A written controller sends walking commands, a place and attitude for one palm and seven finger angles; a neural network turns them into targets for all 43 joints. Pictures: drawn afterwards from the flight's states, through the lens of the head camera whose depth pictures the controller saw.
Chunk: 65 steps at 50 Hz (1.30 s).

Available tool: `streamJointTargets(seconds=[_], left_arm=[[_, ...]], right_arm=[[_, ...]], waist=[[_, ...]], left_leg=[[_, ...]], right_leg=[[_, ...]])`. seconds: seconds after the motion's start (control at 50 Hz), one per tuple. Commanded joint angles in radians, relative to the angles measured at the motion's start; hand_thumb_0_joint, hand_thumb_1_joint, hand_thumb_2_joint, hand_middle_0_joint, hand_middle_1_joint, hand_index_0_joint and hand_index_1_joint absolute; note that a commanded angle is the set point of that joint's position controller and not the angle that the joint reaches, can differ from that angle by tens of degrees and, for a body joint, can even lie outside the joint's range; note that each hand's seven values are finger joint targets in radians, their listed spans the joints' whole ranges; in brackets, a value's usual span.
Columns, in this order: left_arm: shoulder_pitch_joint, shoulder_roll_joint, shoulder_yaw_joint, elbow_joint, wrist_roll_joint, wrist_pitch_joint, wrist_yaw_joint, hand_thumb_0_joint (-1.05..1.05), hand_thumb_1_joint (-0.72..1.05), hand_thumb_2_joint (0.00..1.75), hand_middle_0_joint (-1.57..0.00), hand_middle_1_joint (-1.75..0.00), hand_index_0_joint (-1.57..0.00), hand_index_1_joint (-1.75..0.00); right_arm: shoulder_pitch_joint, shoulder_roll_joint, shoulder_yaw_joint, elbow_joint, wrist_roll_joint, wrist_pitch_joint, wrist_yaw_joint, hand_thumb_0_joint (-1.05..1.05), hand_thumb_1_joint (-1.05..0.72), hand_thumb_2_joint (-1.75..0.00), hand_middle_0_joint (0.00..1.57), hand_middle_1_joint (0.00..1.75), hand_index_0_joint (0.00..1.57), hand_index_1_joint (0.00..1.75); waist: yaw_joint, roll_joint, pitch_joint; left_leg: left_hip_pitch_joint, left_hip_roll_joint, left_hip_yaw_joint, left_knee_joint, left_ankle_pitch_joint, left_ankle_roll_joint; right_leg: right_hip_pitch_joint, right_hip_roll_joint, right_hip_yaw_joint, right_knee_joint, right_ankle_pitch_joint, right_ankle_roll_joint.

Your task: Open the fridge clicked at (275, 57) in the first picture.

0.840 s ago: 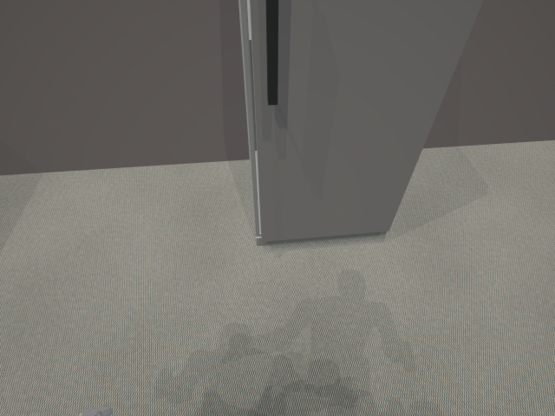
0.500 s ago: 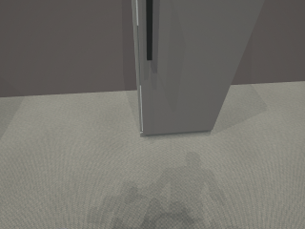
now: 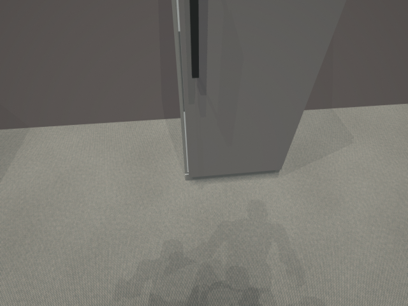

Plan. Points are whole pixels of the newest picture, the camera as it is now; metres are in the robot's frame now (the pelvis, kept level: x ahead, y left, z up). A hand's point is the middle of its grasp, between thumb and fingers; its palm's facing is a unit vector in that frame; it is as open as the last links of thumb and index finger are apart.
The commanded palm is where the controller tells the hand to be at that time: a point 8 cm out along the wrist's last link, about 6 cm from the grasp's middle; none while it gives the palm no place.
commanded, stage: look at it before walking up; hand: left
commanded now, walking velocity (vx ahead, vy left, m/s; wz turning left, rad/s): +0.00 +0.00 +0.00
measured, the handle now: out of the picture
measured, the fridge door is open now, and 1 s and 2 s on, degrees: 0 0 0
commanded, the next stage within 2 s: turn to face it in 0.60 s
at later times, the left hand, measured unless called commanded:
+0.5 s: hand out of the picture +0.07 +0.25 -0.15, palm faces -0.02 -0.94 -0.33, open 7.4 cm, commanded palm none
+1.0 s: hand out of the picture +0.07 +0.24 -0.16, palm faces +0.02 -0.95 -0.32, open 7.4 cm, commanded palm none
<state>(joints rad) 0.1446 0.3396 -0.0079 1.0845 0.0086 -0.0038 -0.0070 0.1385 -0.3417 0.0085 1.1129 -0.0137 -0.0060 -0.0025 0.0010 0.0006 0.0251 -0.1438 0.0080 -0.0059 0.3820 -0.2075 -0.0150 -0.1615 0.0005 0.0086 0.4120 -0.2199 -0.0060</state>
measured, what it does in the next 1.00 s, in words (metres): stands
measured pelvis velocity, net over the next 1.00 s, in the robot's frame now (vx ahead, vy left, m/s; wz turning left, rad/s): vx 0.00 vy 0.00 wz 0.04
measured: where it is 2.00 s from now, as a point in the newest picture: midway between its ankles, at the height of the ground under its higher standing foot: outside the picture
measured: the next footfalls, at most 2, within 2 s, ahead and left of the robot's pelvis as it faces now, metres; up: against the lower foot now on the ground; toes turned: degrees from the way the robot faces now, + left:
left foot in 1.90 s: +0.27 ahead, +0.08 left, +0.00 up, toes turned +14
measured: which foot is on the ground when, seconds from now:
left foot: down 0.00-1.00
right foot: down 0.00-1.00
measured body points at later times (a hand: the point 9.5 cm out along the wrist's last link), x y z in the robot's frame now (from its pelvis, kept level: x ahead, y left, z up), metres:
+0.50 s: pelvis +0.00 +0.00 +0.00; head +0.00 +0.00 +0.45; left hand +0.07 +0.30 -0.13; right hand +0.08 -0.30 -0.13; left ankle +0.00 +0.13 -0.74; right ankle +0.00 -0.11 -0.74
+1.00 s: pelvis +0.00 +0.00 +0.00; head +0.01 +0.00 +0.45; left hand +0.07 +0.29 -0.14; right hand +0.08 -0.28 -0.14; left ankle +0.00 +0.13 -0.74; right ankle +0.00 -0.11 -0.74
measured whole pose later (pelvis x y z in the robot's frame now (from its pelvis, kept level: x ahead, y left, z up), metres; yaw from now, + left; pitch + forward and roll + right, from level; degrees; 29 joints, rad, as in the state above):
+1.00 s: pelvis +0.00 +0.00 +0.00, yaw +2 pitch -1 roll +0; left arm 0.14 0.31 0.00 1.05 0.01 0.01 0.01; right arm 0.13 -0.32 0.01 1.08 -0.01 0.01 0.00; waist 0.00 0.00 0.03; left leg -0.19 -0.01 -0.04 0.43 -0.22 -0.02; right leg -0.19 -0.02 -0.03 0.45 -0.24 0.00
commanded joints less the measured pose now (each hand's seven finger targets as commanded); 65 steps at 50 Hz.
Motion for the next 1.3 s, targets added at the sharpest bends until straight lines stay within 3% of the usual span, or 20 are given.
streamJointTargets(seconds=[0.0,0.3,0.46,0.78,0.96,1.12,1.14,1.16,1.2,1.24,1.28], left_arm=[[-0.053,0.21,0.044,-0.069,0.001,-0.026,0.018,0.0,0.9,0.9,-0.2,-0.3,-0.2,-0.3],[-0.054,0.207,0.045,-0.069,0.004,-0.024,0.016,0.0,0.9,0.9,-0.2,-0.3,-0.2,-0.3],[-0.045,0.207,0.046,-0.063,0.003,-0.027,0.017,0.0,0.9,0.9,-0.2,-0.3,-0.2,-0.3],[-0.04,0.21,0.05,-0.067,0.002,-0.022,0.019,0.0,0.9,0.9,-0.2,-0.3,-0.2,-0.3],[0.014,0.111,0.036,-0.084,0.003,0.008,0.033,0.0,0.9,0.9,-0.2,-0.3,-0.2,-0.3],[0.055,0.083,0.05,-0.119,0.004,0.017,0.04,0.0,0.9,0.9,-0.2,-0.3,-0.2,-0.3],[0.053,0.076,0.049,-0.119,0.005,0.017,0.041,0.0,0.9,0.9,-0.2,-0.3,-0.2,-0.3],[0.066,0.05,0.044,-0.107,0.005,0.014,0.038,0.0,0.9,0.9,-0.2,-0.3,-0.2,-0.3],[0.091,0.017,0.036,-0.085,0.012,0.014,0.028,0.0,0.9,0.9,-0.2,-0.3,-0.2,-0.3],[0.119,-0.01,0.034,-0.066,0.019,0.01,0.019,0.0,0.9,0.9,-0.2,-0.3,-0.2,-0.3],[0.142,-0.053,0.032,-0.055,0.023,0.002,0.011,0.0,0.9,0.9,-0.2,-0.3,-0.2,-0.3]], right_arm=[[-0.06,-0.2,-0.042,-0.065,0.003,-0.031,-0.012,0.0,-0.9,-0.9,0.2,0.3,0.2,0.3],[-0.067,-0.2,-0.042,-0.067,0.003,-0.03,-0.011,0.0,-0.9,-0.9,0.2,0.3,0.2,0.3],[-0.066,-0.202,-0.042,-0.064,0.006,-0.032,-0.012,0.0,-0.9,-0.9,0.2,0.3,0.2,0.3],[-0.07,-0.202,-0.041,-0.07,0.005,-0.025,-0.01,0.0,-0.9,-0.9,0.2,0.3,0.2,0.3],[0.0,-0.077,-0.025,-0.086,0.001,0.007,-0.004,0.0,-0.9,-0.9,0.2,0.3,0.2,0.3],[0.039,-0.041,-0.039,-0.117,0.0,0.018,-0.004,0.0,-0.9,-0.9,0.2,0.3,0.2,0.3],[0.047,-0.035,-0.04,-0.118,0.001,0.018,-0.005,0.0,-0.9,-0.9,0.2,0.3,0.2,0.3],[0.062,-0.021,-0.033,-0.105,-0.003,0.013,-0.005,0.0,-0.9,-0.9,0.2,0.3,0.2,0.3],[0.082,-0.016,-0.035,-0.083,-0.011,0.009,-0.006,0.0,-0.9,-0.9,0.2,0.3,0.2,0.3],[0.112,-0.028,-0.045,-0.067,-0.014,0.005,-0.008,0.0,-0.9,-0.9,0.2,0.3,0.2,0.3],[0.14,-0.04,-0.059,-0.062,-0.012,-0.002,-0.017,0.0,-0.9,-0.9,0.2,0.3,0.2,0.3]], waist=[[-0.001,-0.011,-0.057],[0.0,-0.002,-0.032],[0.001,-0.005,-0.065],[0.005,0.01,-0.048],[0.003,-0.016,-0.054],[0.006,-0.029,-0.052],[0.003,-0.026,-0.048],[0.0,-0.023,-0.075],[-0.002,0.017,-0.025],[-0.004,0.084,0.031],[-0.013,0.146,0.078]], left_leg=[[0.008,0.106,-0.081,-0.06,0.114,0.039],[0.008,0.105,-0.087,-0.079,0.079,0.039],[0.03,0.111,-0.085,-0.072,0.136,0.04],[0.003,0.104,-0.095,-0.059,0.153,0.039],[-0.072,0.079,-0.096,0.035,0.176,0.02],[-0.137,0.058,-0.119,0.109,0.151,0.028],[-0.139,0.06,-0.126,0.106,0.141,0.03],[-0.121,0.067,-0.14,0.073,0.067,0.036],[-0.151,0.084,-0.195,-0.023,-0.25,0.055],[-0.188,0.133,-0.29,-0.131,-0.46,0.091],[-0.165,0.191,-0.384,-0.19,-0.506,0.137]], right_leg=[[0.007,-0.118,0.111,-0.081,0.123,-0.029],[-0.014,-0.112,0.113,-0.102,0.072,-0.024],[0.016,-0.118,0.106,-0.093,0.147,-0.024],[0.023,-0.124,0.087,-0.08,0.142,-0.019],[-0.001,-0.152,0.07,-0.015,0.131,-0.006],[-0.04,-0.173,0.05,0.026,0.062,-0.018],[-0.05,-0.166,0.048,0.03,0.04,-0.019],[-0.043,-0.142,0.03,0.022,-0.077,-0.007],[-0.082,-0.092,0.004,0.02,-0.317,0.007],[-0.106,-0.044,-0.042,0.106,-0.312,0.008],[-0.172,-0.007,-0.069,0.213,-0.225,0.005]])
